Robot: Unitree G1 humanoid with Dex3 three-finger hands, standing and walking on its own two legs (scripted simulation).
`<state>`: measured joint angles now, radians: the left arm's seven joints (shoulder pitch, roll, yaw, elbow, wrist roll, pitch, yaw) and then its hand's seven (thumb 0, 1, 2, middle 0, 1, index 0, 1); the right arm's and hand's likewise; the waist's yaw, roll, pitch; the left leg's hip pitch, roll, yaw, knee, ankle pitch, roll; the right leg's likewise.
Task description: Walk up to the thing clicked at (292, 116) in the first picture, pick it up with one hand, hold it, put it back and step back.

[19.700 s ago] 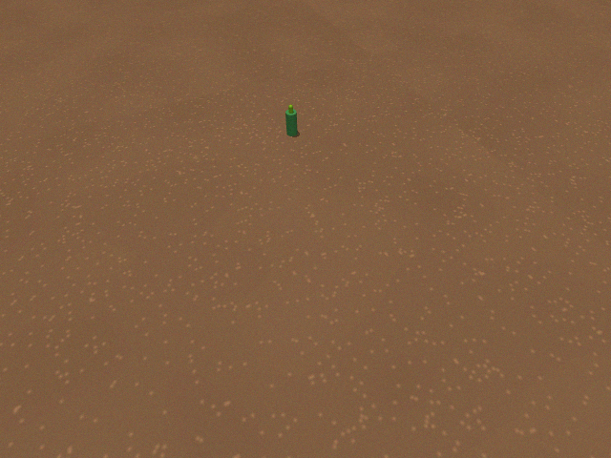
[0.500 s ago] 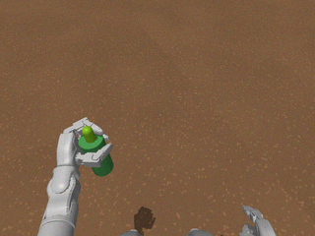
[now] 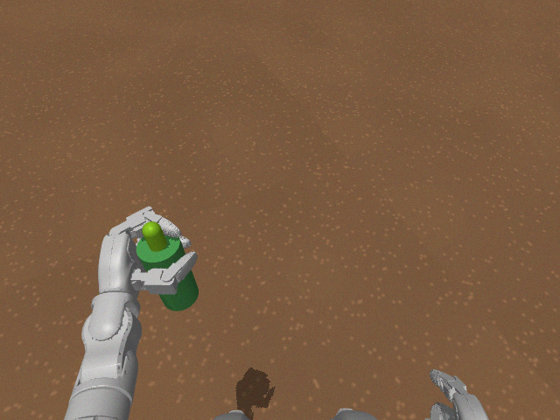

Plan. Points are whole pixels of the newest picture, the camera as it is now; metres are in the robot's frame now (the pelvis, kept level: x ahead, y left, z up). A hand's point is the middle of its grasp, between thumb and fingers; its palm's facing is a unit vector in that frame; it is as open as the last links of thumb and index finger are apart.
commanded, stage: hold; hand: left
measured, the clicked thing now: (167, 264) +0.33 +0.18 +0.02
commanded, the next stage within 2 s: crouch in 1.44 s
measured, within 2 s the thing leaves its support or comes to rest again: neither
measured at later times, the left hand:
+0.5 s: hand (167, 252) +0.33 +0.17 +0.05, palm faces +0.06 -1.00 -0.02, open 6.8 cm
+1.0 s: hand (168, 255) +0.33 +0.17 +0.05, palm faces +0.06 -1.00 -0.02, open 6.8 cm
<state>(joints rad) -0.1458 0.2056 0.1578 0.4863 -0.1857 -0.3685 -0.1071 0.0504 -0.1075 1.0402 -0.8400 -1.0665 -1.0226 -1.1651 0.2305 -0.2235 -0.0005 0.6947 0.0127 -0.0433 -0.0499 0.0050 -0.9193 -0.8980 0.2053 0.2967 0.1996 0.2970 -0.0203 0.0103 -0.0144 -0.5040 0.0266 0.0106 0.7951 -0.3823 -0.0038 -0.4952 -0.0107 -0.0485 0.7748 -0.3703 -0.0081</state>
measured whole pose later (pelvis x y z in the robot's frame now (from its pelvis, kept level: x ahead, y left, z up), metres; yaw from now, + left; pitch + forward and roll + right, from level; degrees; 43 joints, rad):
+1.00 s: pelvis +0.00 +0.00 +0.00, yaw +0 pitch +5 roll -1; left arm -0.15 0.20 0.14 0.49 -0.18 -0.38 -0.11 0.05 -0.10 1.04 -0.83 -1.07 -1.02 -1.17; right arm 0.24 -0.23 -0.01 0.70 0.01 -0.04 -0.03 0.00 -0.92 -0.90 0.21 0.30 0.20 0.30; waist -0.02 0.02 -0.02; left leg -0.51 0.03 0.01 0.80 -0.38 0.00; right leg -0.50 -0.01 -0.05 0.77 -0.36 0.00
